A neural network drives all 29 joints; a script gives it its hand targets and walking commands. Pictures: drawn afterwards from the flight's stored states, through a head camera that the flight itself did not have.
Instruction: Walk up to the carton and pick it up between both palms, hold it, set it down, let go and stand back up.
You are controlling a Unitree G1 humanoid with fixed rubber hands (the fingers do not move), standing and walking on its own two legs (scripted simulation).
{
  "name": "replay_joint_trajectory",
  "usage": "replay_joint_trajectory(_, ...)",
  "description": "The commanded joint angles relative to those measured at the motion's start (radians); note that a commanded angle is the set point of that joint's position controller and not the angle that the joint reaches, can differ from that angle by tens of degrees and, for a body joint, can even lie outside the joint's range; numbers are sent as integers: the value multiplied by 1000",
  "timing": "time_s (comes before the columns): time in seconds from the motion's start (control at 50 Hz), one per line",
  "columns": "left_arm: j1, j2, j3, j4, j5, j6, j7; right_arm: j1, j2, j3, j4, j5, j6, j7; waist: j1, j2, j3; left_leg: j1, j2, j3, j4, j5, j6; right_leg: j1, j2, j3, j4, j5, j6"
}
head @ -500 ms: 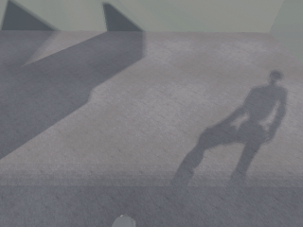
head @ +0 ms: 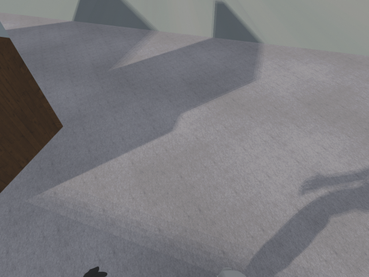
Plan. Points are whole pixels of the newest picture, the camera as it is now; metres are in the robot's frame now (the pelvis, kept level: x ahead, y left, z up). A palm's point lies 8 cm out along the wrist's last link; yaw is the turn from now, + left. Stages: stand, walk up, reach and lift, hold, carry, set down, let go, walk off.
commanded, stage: walk up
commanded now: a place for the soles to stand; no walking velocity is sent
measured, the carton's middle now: out of the picture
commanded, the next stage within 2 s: none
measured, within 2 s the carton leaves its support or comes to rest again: neither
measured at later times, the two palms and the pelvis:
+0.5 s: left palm out of the picture +0.08 +0.33 -0.15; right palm (207, 154) +0.50 -0.07 -0.10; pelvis +0.25 +0.09 -0.02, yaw +28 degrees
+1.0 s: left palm (42, 232) +0.29 +0.39 -0.12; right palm (168, 118) +0.72 +0.05 -0.13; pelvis +0.47 +0.18 -0.02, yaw +49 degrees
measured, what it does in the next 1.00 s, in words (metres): walks ahead, turning left: left foot, then right foot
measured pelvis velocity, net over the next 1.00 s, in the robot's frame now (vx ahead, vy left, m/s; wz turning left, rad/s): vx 0.47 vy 0.18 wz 0.85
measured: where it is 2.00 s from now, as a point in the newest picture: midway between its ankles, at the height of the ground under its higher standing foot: (102, 191)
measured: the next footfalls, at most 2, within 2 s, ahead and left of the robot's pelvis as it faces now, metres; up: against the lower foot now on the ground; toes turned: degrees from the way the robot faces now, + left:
left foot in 0.42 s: +0.34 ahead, +0.27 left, +0.00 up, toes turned +33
right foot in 0.78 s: +0.60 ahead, +0.09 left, +0.00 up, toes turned +35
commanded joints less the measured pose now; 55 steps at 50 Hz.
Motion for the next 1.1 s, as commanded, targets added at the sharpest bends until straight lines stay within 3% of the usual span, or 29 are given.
replay_joint_trajectory(0.0, 313, 290, 107, -57, 68, -24, 62, -35, -94, -20, -178, -8, -50, -3, 187, -252, -170, -620, 36, -41, 352, -40, -90, 756, -436, 626, -398, -467, -140)
replay_joint_trajectory(0.02, 243, 336, 120, -60, 62, -8, 77, -9, -172, -49, -172, -33, -29, -20, 137, -225, -158, -658, 111, 32, 553, -91, -110, 696, -591, 895, -524, -746, -244)
replay_joint_trajectory(0.04, 183, 292, 107, -67, 52, -6, 83, -23, -216, -59, -158, -48, -12, -20, 107, -180, -82, -674, 178, 33, 630, -45, -119, 604, -578, 891, -546, -777, -253)
replay_joint_trajectory(0.06, 178, 254, 96, -59, 46, -12, 81, -55, -220, -65, -148, -51, -9, -16, 123, -156, 1, -680, 214, 47, 663, -10, -125, 533, -541, 796, -540, -722, -241)
replay_joint_trajectory(0.12, 132, 191, 74, -46, 44, -27, 60, -123, -154, -52, -159, -30, -10, 15, 134, -102, 95, -641, 299, 33, 610, 101, -139, 379, -419, 299, -471, -340, -200)
replay_joint_trajectory(0.2, 57, 215, 81, -33, 39, -41, 44, -211, -82, -32, -191, 0, -5, 40, 122, -209, 129, -584, 357, 59, 395, 124, -127, 339, -405, 62, -502, -201, -223)
replay_joint_trajectory(0.28, 82, 236, 87, -18, 37, -36, 45, -266, -59, -22, -191, 9, -40, 51, 125, -194, 121, -437, 334, 196, 104, 235, -75, 376, -353, -192, -455, 125, -191)
replay_joint_trajectory(0.32, 76, 255, 92, -27, 36, -22, 49, -252, -69, -34, -181, 8, -56, 49, 114, -159, 69, -265, 293, 260, 51, 304, -45, 323, -336, -254, -423, 120, -179)
replay_joint_trajectory(0.36, 78, 272, 97, -28, 36, -9, 50, -189, -99, -50, -160, 4, -63, 37, 70, -76, 25, -89, 248, 301, 28, 325, -12, 269, -326, -290, -308, 128, -175)
replay_joint_trajectory(0.38, 68, 272, 95, -35, 34, -2, 49, -100, -125, -65, -138, -1, -67, 23, 14, -25, -20, 22, 199, 323, -14, 314, 7, 258, -297, -325, -147, 229, -159)
replay_joint_trajectory(0.4, 77, 244, 82, -29, 37, 9, 44, 65, -169, -93, -86, -12, -72, -2, -69, 120, -115, 200, 142, 304, -47, 253, 32, 223, -236, -384, 181, 300, -128)
replay_joint_trajectory(0.42, 136, 195, 66, -58, 23, 17, 25, 170, -266, -123, -71, -12, -73, -26, -114, 285, -220, 379, 229, 23, -121, 2, 109, 59, -154, -369, 485, 189, -67)
replay_joint_trajectory(0.44, 162, 197, 61, -102, 9, 28, 1, 141, -367, -130, -91, 10, -64, -42, -88, 411, -196, 445, 434, -448, -290, -172, 224, -173, -23, -242, 633, -292, -17)
replay_joint_trajectory(0.46, 104, 250, 70, -146, -10, 30, -13, 129, -374, -127, -98, 42, -49, -57, -106, 299, -210, 410, 532, -696, -431, -308, 299, -228, -17, -38, 716, -322, -6)
replay_joint_trajectory(0.48, 61, 269, 71, -148, -8, 24, -27, 82, -367, -113, -115, 42, -44, -75, -91, 228, -158, 408, 539, -647, -428, -187, 290, -290, -45, 24, 794, -259, -7)
replay_joint_trajectory(0.54, 108, 201, 60, -144, 7, -11, -44, -42, -277, -78, -136, 10, -49, -108, -3, 178, -70, 101, 480, -438, -385, 1, 240, -196, -102, 49, 720, -222, -11)
replay_joint_trajectory(0.58, 170, 176, 62, -129, 4, -5, -49, -148, -236, -58, -145, 5, -59, -94, 65, 190, -24, -126, 438, -345, -379, -39, 213, -67, -118, 53, 560, -289, 4)
replay_joint_trajectory(0.64, 152, 158, 63, -135, -10, 9, -50, -194, -222, -58, -149, -11, -70, -81, 79, 224, 28, -291, 417, -305, -385, -107, 215, 17, -114, 32, 295, -338, 15)
replay_joint_trajectory(0.68, 191, 149, 66, -138, -9, 5, -47, -207, -223, -61, -143, -16, -71, -73, 97, 201, -5, -338, 377, -275, -325, -136, 191, 105, -85, 1, 182, -194, 11)
replay_joint_trajectory(0.74, 491, 191, 120, -46, 3, -2, -33, -307, -138, -41, -194, -12, -58, -53, 268, 42, -144, -763, 207, -86, -66, -351, 29, 705, 8, -53, 135, -40, -5)
replay_joint_trajectory(0.76, 559, 242, 139, -34, 24, 0, -17, -300, -66, -18, -216, -12, -58, -49, 319, -129, -140, -850, 127, 19, 166, -355, -31, 768, -89, 107, -27, -285, -28)
replay_joint_trajectory(0.78, 502, 316, 131, -65, 57, 0, 5, -268, -23, -4, -249, -5, -60, -46, 295, -288, -90, -825, 49, 105, 504, -231, -90, 597, -396, 639, -430, -821, -91)
replay_joint_trajectory(0.8, 297, 366, 128, -107, 58, 8, 26, -190, -99, -26, -248, -17, -45, -47, 183, -206, 14, -759, 135, 43, 644, -167, -104, 403, -525, 955, -675, -1141, -167)
replay_joint_trajectory(0.82, 147, 353, 116, -134, 45, 6, 38, -146, -142, -39, -220, -25, -35, -41, 117, -129, 148, -761, 199, 32, 702, -94, -115, 292, -542, 945, -679, -1140, -201)
replay_joint_trajectory(0.86, 83, 311, 94, -138, 33, -14, 31, -152, -133, -42, -205, -23, -42, -35, 117, -155, 269, -766, 278, 43, 668, -8, -124, 209, -497, 708, -590, -888, -260)
replay_joint_trajectory(0.9, 71, 251, 73, -106, 35, -17, 23, -145, -128, -49, -195, -8, -51, -27, 133, -174, 274, -657, 289, 30, 575, 6, -126, 146, -429, 418, -527, -664, -248)
replay_joint_trajectory(1.0, 69, 279, 74, -41, 39, -11, 23, -157, -71, -35, -237, 28, -77, -8, 136, -217, 198, -475, 304, 112, 228, 23, -92, 250, -403, 135, -429, -290, -239)
replay_joint_trajectory(1.06, 11, 271, 67, -42, 35, 4, 18, 18, -89, -65, -198, 24, -90, -12, 29, -135, 67, -13, 214, 261, 32, 276, -52, 61, -309, -108, -241, -219, -159)
replay_joint_trajectory(1.08, 33, 237, 54, -36, 32, 9, 14, 114, -127, -85, -166, 14, -90, -23, -10, -39, -4, 158, 152, 293, 38, 289, -41, 6, -256, -188, -70, -133, -126)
